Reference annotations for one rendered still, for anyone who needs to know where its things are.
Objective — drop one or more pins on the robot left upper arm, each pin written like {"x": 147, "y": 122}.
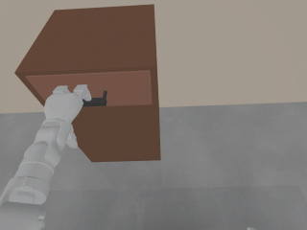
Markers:
{"x": 22, "y": 216}

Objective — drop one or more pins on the cabinet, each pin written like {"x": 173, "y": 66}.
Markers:
{"x": 103, "y": 40}

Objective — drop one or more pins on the handle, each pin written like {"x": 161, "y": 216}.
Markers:
{"x": 96, "y": 101}

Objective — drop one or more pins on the drawer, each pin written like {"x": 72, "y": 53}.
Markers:
{"x": 122, "y": 88}

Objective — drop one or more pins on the robot left hand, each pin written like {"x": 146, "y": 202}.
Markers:
{"x": 66, "y": 105}

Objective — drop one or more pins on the robot left forearm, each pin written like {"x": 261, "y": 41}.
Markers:
{"x": 31, "y": 181}

